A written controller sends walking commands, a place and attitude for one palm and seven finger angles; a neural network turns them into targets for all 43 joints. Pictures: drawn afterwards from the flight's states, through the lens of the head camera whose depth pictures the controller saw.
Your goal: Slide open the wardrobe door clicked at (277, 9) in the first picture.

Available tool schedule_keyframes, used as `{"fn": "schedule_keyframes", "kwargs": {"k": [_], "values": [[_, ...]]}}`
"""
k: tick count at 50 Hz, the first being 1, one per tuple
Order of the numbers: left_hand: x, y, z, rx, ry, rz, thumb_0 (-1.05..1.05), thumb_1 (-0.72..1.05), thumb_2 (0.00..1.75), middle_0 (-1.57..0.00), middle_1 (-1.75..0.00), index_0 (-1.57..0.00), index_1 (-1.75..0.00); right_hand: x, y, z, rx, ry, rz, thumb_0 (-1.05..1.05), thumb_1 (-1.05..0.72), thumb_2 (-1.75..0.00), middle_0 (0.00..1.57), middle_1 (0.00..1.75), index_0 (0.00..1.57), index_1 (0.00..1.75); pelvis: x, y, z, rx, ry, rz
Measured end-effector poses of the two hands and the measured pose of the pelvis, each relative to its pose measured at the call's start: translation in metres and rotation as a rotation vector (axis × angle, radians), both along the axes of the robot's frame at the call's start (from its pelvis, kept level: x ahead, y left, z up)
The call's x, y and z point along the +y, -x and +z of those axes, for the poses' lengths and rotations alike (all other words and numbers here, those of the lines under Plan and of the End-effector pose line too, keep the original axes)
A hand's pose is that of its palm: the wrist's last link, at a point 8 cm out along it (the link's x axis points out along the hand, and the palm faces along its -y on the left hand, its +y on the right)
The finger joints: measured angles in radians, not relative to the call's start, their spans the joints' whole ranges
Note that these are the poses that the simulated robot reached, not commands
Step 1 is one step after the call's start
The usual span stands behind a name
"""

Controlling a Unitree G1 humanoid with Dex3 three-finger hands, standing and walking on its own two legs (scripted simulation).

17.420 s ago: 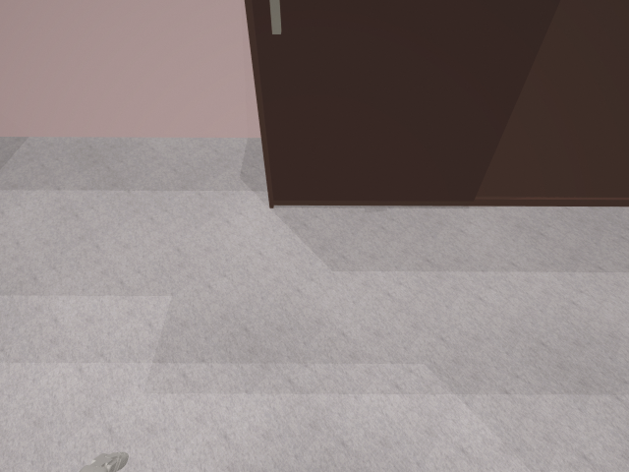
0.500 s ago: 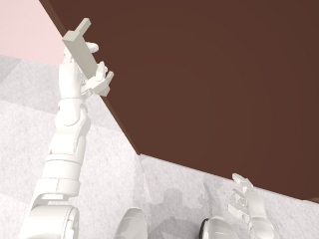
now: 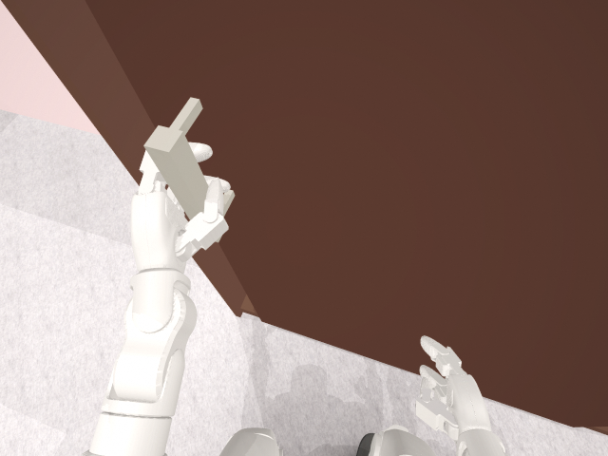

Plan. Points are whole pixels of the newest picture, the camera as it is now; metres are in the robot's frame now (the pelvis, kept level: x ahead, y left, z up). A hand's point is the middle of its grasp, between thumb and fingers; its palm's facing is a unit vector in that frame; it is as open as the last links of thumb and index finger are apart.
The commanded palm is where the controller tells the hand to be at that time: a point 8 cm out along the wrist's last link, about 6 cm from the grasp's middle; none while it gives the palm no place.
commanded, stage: step sideways, sliding the door along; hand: left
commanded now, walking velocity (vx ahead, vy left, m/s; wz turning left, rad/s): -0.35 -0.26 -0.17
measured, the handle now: (203, 177) +0.36 +0.21 +0.12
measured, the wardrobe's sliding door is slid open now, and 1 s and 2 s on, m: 0.08 0.25 0.45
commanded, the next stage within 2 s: none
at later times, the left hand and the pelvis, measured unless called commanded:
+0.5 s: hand (295, 250) +0.30 +0.08 +0.12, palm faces +0.01 -1.00 -0.06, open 6.3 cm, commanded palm +0.27 +0.09 +0.12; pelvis -0.02 -0.01 +0.01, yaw -6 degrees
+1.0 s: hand (366, 268) +0.29 +0.01 +0.12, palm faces +0.14 -0.99 -0.04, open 6.6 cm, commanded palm +0.26 -0.01 +0.12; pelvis -0.10 -0.12 +0.00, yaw -6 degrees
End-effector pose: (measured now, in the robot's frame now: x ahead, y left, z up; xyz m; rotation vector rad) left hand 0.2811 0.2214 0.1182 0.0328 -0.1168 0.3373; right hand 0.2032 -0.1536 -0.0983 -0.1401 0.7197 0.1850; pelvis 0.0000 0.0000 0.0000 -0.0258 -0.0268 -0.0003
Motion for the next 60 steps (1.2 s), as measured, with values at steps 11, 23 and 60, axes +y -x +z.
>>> {"fn": "schedule_keyframes", "kwargs": {"k": [11, 23, 60], "values": [[-0.048, 0.006, 0.001, 0.013, -0.002, -0.047, 0.01, 0.71, 0.79, -0.41, -1.4, -0.22, -1.39, -0.042, -0.041, 0.011, -0.036, 0.055, -0.052, 0.02, -0.91, -0.9, 0.2, 0.3, 0.21, 0.3, -0.017, -0.01, 0.008, 0.039, -0.071, 0.009], [-0.078, 0.005, 0.001, -0.026, -0.054, -0.334, 0.01, 0.72, 0.77, -0.38, -1.4, -0.23, -1.38, -0.071, 0.023, 0.035, -0.053, 0.137, -0.197, 0.01, -0.91, -0.9, 0.2, 0.3, 0.21, 0.3, -0.005, 0.011, 0.005, -0.007, 0.004, -0.085], [-0.192, 0.022, 0.006, 0.05, -0.024, -0.148, 0.02, 0.73, 0.83, -0.31, -1.4, -0.18, -1.36, -0.244, 0.158, 0.009, 0.125, 0.14, -0.235, 0.01, -0.91, -0.9, 0.2, 0.3, 0.2, 0.3, -0.181, 0.117, 0.007, 0.011, 0.056, -0.119]]}}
